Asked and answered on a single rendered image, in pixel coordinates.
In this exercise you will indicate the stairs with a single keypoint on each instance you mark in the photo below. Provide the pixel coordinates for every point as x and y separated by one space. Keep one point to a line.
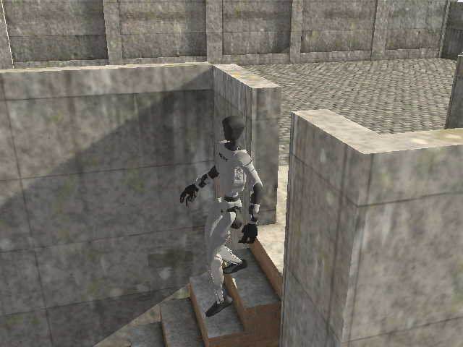
252 320

